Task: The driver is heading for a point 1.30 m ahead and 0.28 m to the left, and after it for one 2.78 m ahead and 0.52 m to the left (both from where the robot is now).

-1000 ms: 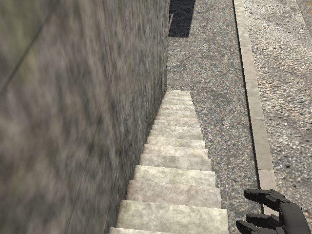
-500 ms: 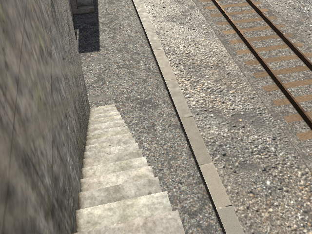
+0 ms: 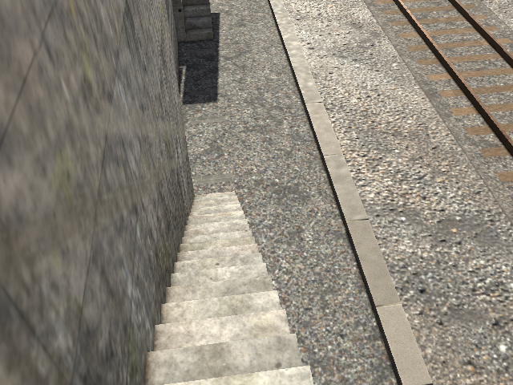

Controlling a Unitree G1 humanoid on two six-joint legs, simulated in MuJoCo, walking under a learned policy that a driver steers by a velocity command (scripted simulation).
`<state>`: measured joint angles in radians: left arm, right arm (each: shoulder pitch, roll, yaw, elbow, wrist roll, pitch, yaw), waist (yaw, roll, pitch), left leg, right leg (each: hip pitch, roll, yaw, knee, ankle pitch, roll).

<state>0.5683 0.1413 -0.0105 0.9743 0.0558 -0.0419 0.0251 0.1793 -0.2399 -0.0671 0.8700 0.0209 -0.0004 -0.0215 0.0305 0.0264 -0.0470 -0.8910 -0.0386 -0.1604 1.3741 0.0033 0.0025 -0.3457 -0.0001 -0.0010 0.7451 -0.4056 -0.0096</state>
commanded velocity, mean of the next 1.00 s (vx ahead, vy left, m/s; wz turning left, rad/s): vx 0.50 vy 0.00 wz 0.33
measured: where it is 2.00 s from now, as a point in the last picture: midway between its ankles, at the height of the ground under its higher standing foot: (249, 383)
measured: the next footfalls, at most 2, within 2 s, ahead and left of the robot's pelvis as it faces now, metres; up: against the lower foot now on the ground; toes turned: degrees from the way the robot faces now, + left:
left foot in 0.30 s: +0.21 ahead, +0.22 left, -0.20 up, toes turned +11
right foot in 0.78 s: +0.53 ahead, +0.00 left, -0.39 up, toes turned +21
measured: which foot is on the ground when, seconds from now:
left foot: up 0.00-0.28, down 0.30-0.78, up 0.80-1.00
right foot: down 0.00-0.30, up 0.32-0.76, down 0.78-1.00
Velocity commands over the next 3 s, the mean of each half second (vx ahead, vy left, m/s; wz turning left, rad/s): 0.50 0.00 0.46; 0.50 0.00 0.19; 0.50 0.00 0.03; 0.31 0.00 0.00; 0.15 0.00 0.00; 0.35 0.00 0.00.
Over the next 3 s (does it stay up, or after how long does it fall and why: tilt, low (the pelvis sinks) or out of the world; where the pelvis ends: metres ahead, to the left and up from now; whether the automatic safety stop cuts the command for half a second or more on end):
stays up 1.16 0.20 -0.86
